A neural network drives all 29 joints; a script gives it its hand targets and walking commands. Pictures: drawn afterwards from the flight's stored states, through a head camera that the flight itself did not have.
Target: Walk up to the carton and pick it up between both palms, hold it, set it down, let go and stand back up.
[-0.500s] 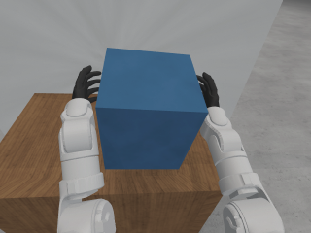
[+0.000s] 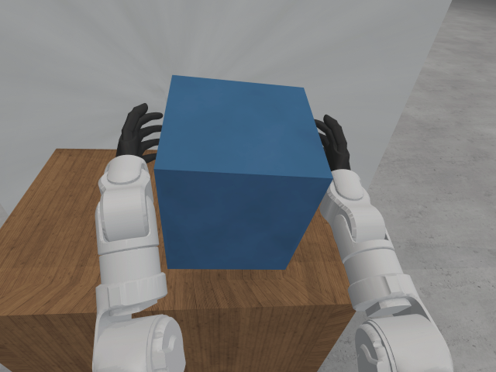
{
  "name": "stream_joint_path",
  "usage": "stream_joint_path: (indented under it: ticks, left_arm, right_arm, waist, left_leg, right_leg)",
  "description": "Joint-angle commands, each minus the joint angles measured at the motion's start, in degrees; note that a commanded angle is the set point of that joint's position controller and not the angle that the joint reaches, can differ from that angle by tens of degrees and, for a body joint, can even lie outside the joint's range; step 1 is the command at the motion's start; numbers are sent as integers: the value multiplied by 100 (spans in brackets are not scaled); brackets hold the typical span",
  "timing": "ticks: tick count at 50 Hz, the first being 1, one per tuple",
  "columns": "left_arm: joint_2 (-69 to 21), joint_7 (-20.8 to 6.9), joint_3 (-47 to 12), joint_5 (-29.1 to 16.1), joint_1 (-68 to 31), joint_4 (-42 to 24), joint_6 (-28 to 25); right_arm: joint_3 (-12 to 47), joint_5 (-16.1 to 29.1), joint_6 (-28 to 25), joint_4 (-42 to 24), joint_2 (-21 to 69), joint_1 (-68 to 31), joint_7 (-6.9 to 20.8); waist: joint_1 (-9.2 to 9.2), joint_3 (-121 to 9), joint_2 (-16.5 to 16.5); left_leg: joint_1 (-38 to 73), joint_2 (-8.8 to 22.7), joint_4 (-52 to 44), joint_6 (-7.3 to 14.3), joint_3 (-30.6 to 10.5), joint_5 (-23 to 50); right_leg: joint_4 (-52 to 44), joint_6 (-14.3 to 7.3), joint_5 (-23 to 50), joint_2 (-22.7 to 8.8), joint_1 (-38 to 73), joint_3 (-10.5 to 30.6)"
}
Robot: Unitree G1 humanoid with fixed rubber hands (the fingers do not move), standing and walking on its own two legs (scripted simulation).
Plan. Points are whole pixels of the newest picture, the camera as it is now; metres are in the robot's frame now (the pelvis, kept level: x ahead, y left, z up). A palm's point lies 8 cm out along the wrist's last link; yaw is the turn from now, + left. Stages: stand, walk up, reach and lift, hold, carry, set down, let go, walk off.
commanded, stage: hold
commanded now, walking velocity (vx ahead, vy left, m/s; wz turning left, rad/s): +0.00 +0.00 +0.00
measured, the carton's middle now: (233, 180) +0.38 +0.02 +0.14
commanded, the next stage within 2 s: none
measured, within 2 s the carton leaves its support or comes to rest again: neither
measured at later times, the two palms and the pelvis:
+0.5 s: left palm (131, 160) +0.35 +0.17 +0.20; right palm (332, 168) +0.35 -0.13 +0.19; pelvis +0.00 +0.00 +0.00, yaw +0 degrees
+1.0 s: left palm (138, 160) +0.36 +0.16 +0.20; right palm (334, 168) +0.36 -0.14 +0.18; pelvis +0.01 -0.01 +0.00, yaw +1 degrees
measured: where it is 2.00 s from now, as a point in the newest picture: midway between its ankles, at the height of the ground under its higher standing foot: outside the picture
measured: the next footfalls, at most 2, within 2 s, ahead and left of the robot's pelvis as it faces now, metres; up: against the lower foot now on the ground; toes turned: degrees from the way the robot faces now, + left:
none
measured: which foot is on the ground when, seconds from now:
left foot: down 0.00-1.00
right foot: down 0.00-1.00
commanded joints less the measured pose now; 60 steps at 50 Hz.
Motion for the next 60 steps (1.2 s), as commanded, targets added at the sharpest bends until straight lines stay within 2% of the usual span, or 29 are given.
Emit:
stream_joint_path:
  ticks: [1, 6, 19, 24, 25, 26, 27, 30, 32, 37, 43, 51, 60]
  left_arm:
    - [-2481, -734, -2610, -795, -3045, -193, -194]
    - [-2499, -726, -2693, -824, -3089, -303, -217]
    - [-2487, -702, -2692, -826, -3082, -253, -211]
    - [-2507, -714, -2690, -823, -3067, -294, -197]
    - [-2316, -736, -2597, -542, -3298, 473, -128]
    - [-2629, -767, -2536, -582, -3273, 310, -162]
    - [-2516, -766, -2525, -601, -3394, 256, -191]
    - [-2639, -693, -2807, -843, -3372, -21, -309]
    - [-2604, -680, -2808, -880, -3269, -72, -353]
    - [-2464, -751, -2646, -804, -3093, -149, -303]
    - [-2403, -823, -2666, -809, -3025, -284, -256]
    - [-2418, -845, -2760, -864, -3093, -318, -254]
    - [-2478, -803, -2765, -855, -3151, -232, -266]
  right_arm:
    - [2102, 296, -396, -1575, 2637, -4274, 522]
    - [2155, 355, -400, -1644, 2643, -4277, 507]
    - [2073, 277, -381, -1560, 2625, -4219, 523]
    - [2083, 306, -396, -1589, 2598, -4229, 525]
    - [1651, 178, -226, -949, 2259, -4048, 568]
    - [1643, 163, -264, -1126, 2400, -4160, 630]
    - [1623, 134, -328, -1245, 2499, -4304, 675]
    - [1961, 295, -446, -1685, 2623, -4598, 635]
    - [2200, 394, -424, -1728, 2669, -4523, 557]
    - [2390, 483, -348, -1732, 2721, -4281, 463]
    - [2473, 540, -263, -1862, 2762, -4133, 376]
    - [2380, 479, -216, -1900, 2739, -4088, 384]
    - [2276, 429, -252, -1800, 2668, -4166, 453]
  waist:
    - [-49, -1881, 378]
    - [-64, -1967, 476]
    - [-68, -1832, 469]
    - [-73, -1908, 480]
    - [-276, -990, 814]
    - [-147, -1137, 600]
    - [-150, -1371, 674]
    - [-140, -2220, 582]
    - [-100, -2322, 491]
    - [-21, -2144, 392]
    - [-68, -2027, 393]
    - [-143, -1939, 466]
    - [-124, -1953, 517]
  left_leg:
    - [-96, -215, -241, -95, 251, 1220]
    - [-15, -219, -184, -136, 235, 1351]
    - [-102, -196, -270, -118, 244, 1113]
    - [-21, -203, -230, -135, 238, 1276]
    - [-637, -111, -558, -192, 164, 386]
    - [-953, -115, -813, -93, 232, -114]
    - [-862, -72, -759, -91, 221, 131]
    - [-20, -148, -166, -179, 171, 1485]
    - [54, -200, -49, -161, 157, 1737]
    - [-102, -233, -128, -103, 180, 1587]
    - [-148, -262, -151, -112, 187, 1476]
    - [-222, -239, -215, -136, 180, 1274]
    - [-194, -195, -240, -148, 170, 1289]
  right_leg:
    - [-32, 185, 474, 264, 771, -105]
    - [-13, 180, 531, 272, 763, -113]
    - [-35, 163, 294, 262, 678, -114]
    - [-28, 164, 412, 277, 717, -120]
    - [-83, 96, -491, 268, 581, -206]
    - [21, 137, -632, 282, 805, -164]
    - [66, 95, -432, 291, 919, -168]
    - [24, 84, 346, 357, 831, -170]
    - [28, 123, 637, 361, 861, -142]
    - [9, 169, 821, 305, 1017, -87]
    - [-2, 219, 1040, 256, 1085, -69]
    - [-14, 198, 762, 260, 985, -99]
    - [-21, 145, 438, 304, 867, -131]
